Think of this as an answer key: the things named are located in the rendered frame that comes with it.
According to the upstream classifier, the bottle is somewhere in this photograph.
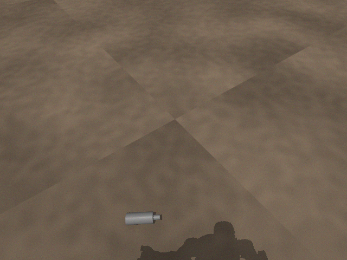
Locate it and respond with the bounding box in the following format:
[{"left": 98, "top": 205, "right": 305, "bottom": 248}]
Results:
[{"left": 125, "top": 211, "right": 160, "bottom": 225}]

